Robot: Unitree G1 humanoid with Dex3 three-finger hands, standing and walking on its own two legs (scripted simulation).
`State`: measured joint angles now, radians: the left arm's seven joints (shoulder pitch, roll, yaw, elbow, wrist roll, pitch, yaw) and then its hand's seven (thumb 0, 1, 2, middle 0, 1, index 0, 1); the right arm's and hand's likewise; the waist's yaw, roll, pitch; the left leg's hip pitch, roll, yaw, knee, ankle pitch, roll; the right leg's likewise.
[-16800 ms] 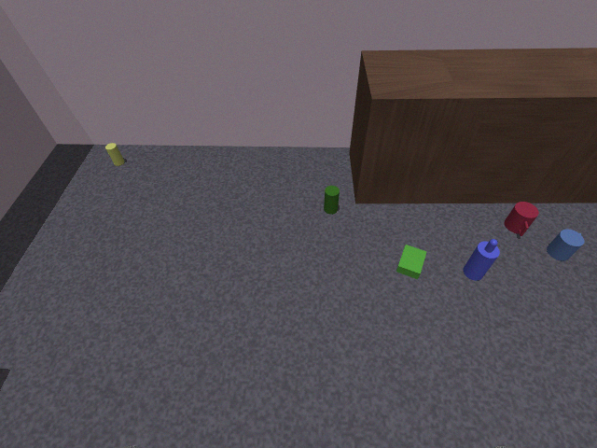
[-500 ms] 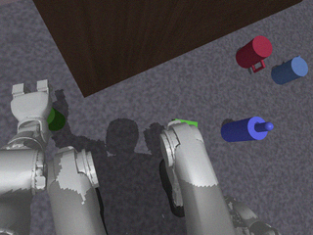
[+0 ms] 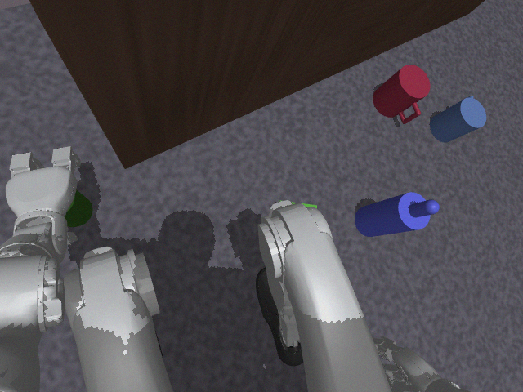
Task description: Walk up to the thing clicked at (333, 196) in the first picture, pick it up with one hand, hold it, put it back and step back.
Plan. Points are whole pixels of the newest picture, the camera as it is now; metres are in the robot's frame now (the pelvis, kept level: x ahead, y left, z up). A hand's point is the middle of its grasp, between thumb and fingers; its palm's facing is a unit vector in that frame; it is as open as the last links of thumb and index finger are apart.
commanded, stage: rest palm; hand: left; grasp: from above
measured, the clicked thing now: (64, 204) +0.43 +0.24 -0.24
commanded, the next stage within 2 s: close in 0.12 s
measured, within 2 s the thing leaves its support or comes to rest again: neither
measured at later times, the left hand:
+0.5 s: hand (55, 208) +0.41 +0.24 -0.21, palm faces -0.44 -0.13 -0.89, open 13.1 cm
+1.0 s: hand (53, 205) +0.42 +0.24 -0.20, palm faces -0.42 -0.09 -0.90, open 12.2 cm
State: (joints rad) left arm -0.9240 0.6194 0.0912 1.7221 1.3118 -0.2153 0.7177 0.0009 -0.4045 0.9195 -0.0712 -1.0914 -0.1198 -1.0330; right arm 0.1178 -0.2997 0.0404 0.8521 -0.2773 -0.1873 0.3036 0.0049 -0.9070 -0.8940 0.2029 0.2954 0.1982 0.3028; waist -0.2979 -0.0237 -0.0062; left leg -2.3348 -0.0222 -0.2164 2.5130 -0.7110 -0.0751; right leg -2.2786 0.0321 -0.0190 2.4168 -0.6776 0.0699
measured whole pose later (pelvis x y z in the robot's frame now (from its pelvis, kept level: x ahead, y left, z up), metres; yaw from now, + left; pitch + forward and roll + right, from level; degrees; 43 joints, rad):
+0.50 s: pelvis +0.00 +0.01 +0.00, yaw -2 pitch +29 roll -10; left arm -0.96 0.65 0.09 1.80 1.28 -0.22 0.73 0.00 -0.36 0.88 -0.15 -1.05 -0.19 -0.99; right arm 0.13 -0.28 0.10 0.85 -0.30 -0.23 0.35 0.00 -0.90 -0.89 0.20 0.30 0.20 0.30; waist -0.30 -0.01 0.01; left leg -2.34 -0.02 -0.23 2.54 -0.71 -0.05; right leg -2.26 0.05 -0.03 2.41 -0.67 0.07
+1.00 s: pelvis +0.00 +0.01 +0.00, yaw -3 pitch +29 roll -11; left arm -0.98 0.64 0.05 1.81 1.27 -0.16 0.75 0.00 -0.23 0.80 -0.30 -0.91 -0.32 -0.88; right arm 0.11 -0.32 0.08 0.84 -0.30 -0.28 0.39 0.01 -0.90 -0.89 0.20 0.30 0.20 0.30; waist -0.30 -0.02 0.01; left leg -2.34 -0.01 -0.23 2.53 -0.71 -0.04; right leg -2.25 0.05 -0.04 2.39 -0.67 0.07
